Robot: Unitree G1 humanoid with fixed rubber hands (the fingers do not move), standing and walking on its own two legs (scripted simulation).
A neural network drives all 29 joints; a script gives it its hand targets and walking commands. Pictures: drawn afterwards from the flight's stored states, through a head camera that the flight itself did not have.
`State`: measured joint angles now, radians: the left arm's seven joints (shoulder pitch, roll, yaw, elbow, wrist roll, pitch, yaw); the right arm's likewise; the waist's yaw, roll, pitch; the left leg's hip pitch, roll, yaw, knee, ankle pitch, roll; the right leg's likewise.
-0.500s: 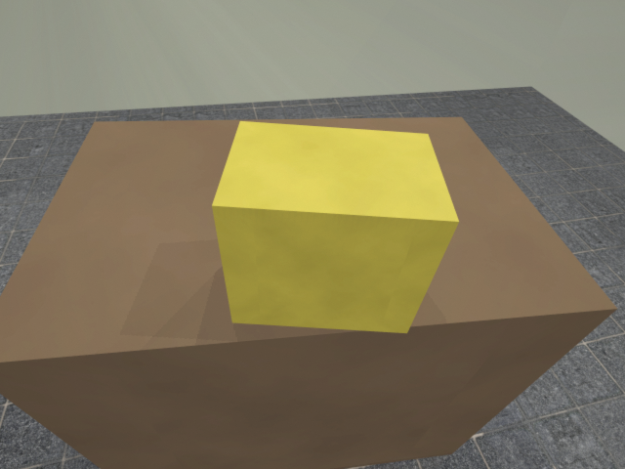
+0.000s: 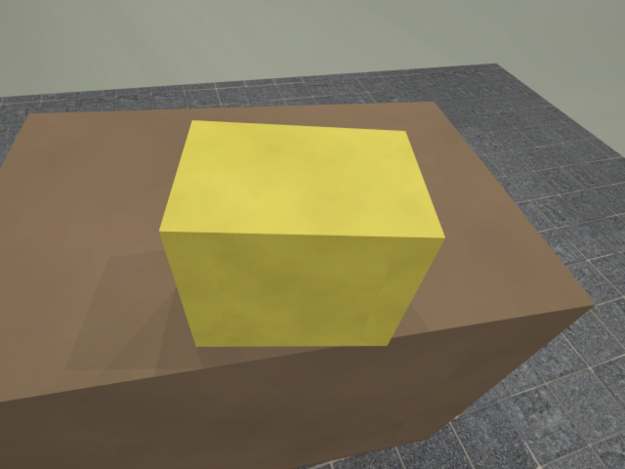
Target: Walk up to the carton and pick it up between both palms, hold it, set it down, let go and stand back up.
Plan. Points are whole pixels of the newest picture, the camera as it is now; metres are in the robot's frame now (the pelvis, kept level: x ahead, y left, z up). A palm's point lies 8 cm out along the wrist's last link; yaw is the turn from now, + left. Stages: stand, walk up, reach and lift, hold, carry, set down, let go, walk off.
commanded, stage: walk up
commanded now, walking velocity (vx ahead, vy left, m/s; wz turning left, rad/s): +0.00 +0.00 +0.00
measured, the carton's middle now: (297, 242) +0.37 +0.00 +0.12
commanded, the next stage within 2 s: none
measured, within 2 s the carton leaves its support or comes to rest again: neither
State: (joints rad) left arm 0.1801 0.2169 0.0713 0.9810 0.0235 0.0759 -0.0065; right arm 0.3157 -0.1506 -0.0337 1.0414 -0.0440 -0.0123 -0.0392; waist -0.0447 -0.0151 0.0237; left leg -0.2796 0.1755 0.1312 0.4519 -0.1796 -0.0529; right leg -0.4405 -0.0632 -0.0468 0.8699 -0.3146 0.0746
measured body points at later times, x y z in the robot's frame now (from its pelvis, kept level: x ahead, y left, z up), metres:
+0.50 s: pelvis +0.01 -0.07 +0.00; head +0.02 -0.07 +0.45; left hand +0.02 +0.14 -0.16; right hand +0.00 -0.29 -0.16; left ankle -0.01 +0.04 -0.74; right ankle +0.01 -0.16 -0.74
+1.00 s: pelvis -0.01 +0.02 -0.01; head +0.01 +0.03 +0.44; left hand -0.06 +0.27 -0.17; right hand +0.06 -0.22 -0.16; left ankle +0.01 +0.16 -0.75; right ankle +0.01 -0.16 -0.74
